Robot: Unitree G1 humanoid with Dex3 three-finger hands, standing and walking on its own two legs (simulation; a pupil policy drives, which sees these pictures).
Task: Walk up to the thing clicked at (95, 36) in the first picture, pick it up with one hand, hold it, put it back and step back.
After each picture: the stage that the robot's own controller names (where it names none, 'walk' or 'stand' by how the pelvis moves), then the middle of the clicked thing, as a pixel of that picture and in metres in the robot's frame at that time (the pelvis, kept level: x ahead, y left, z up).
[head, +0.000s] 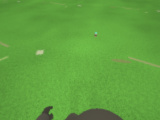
stand; (95, 34) +2.21 -0.08 -0.72
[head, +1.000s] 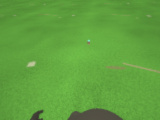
walk; (88, 42) +2.06 +0.25 -0.71
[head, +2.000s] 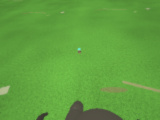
walk; (79, 50) +1.43 +0.39 -0.72
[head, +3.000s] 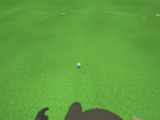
walk; (78, 65) +0.97 +0.27 -0.72
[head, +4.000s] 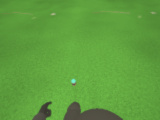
walk; (73, 82) +0.58 +0.27 -0.71
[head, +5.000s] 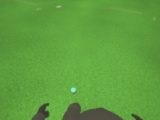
walk; (73, 90) +0.39 +0.20 -0.70
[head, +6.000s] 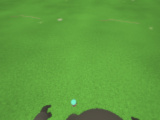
stand; (73, 103) +0.33 +0.20 -0.72
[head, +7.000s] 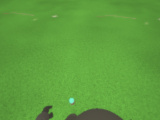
stand; (72, 101) +0.31 +0.22 -0.73
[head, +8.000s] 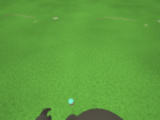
stand; (71, 102) +0.32 +0.23 -0.73
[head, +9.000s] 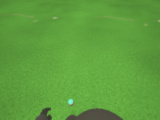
stand; (71, 102) +0.31 +0.23 -0.73
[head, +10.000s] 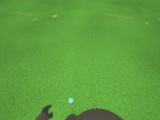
go down; (71, 101) +0.31 +0.23 -0.72
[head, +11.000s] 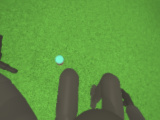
go down; (59, 60) +0.41 +0.24 -0.30
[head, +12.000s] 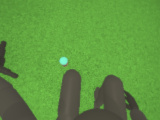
approach; (64, 62) +0.40 +0.24 -0.30
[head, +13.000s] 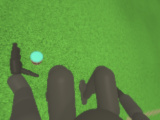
close in; (36, 58) +0.39 +0.27 -0.22
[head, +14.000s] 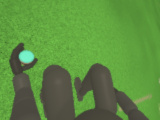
close; (26, 58) +0.38 +0.28 -0.22
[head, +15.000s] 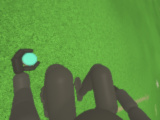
lift; (29, 60) +0.36 +0.27 -0.22
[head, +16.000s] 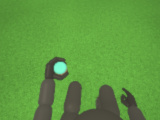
lift; (61, 70) +0.32 +0.20 +0.00
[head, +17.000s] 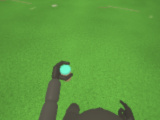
hold; (66, 73) +0.32 +0.18 +0.01
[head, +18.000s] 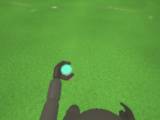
hold; (67, 73) +0.33 +0.18 +0.01
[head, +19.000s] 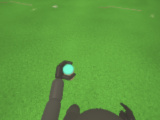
hold; (69, 73) +0.33 +0.16 +0.01
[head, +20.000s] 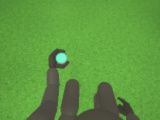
crouch; (62, 60) +0.40 +0.21 -0.07
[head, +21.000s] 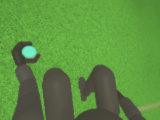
lower; (31, 54) +0.40 +0.28 -0.22
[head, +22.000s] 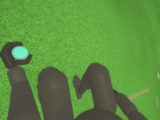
lower; (21, 55) +0.40 +0.29 -0.22
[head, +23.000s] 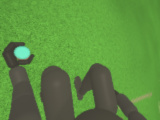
lower; (23, 55) +0.40 +0.30 -0.22
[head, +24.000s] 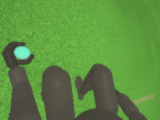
lower; (23, 54) +0.39 +0.31 -0.22
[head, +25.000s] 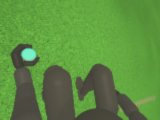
loosen; (29, 56) +0.39 +0.28 -0.22
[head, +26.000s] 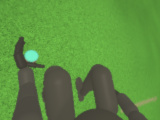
withdraw; (31, 57) +0.39 +0.27 -0.23
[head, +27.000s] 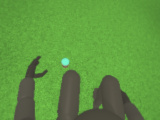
walk; (65, 63) +0.41 +0.23 -0.31
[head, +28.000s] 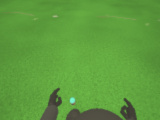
stand; (72, 101) +0.34 +0.18 -0.65
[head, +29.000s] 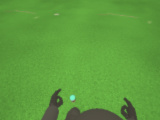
stand; (72, 98) +0.35 +0.20 -0.66
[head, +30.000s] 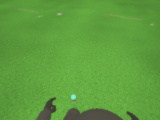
stand; (73, 98) +0.35 +0.19 -0.69
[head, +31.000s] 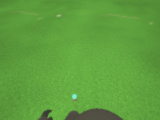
walk; (74, 97) +0.37 +0.20 -0.72
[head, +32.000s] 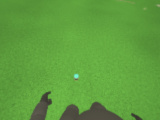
walk; (76, 77) +0.54 +0.15 -0.70
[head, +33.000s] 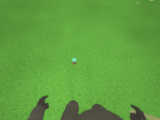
walk; (74, 61) +0.82 +0.25 -0.70
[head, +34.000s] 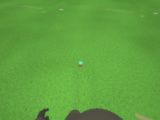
stand; (80, 64) +0.96 +0.21 -0.71
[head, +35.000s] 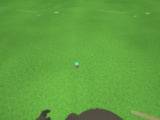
stand; (76, 65) +0.97 +0.27 -0.72
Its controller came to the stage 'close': yes
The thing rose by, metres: 0.73
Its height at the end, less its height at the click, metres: +0.00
